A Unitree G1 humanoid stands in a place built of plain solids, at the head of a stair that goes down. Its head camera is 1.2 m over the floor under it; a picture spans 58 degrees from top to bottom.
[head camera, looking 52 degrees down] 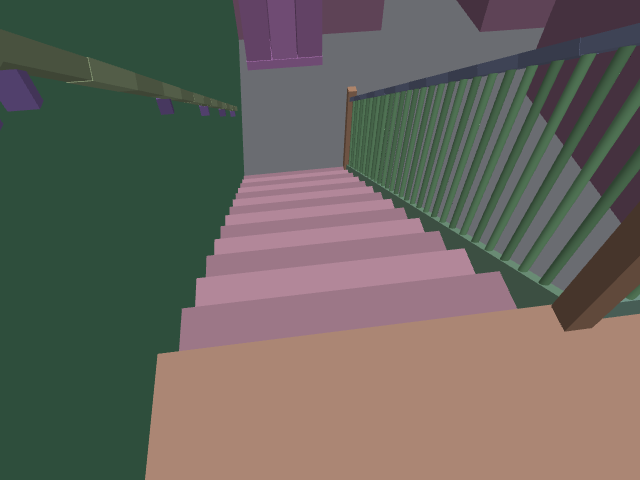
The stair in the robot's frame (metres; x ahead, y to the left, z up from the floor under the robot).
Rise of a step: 0.18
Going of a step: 0.25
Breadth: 1.20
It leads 8 degrees to the left of straight ahead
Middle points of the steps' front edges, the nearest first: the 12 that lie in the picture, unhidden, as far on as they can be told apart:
0.60 -0.12 0.00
0.85 -0.10 -0.18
1.10 -0.06 -0.37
1.35 -0.03 -0.55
1.60 0.01 -0.73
1.85 0.04 -0.91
2.10 0.07 -1.10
2.34 0.11 -1.28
2.59 0.14 -1.46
2.84 0.18 -1.65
3.09 0.21 -1.83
3.34 0.24 -2.01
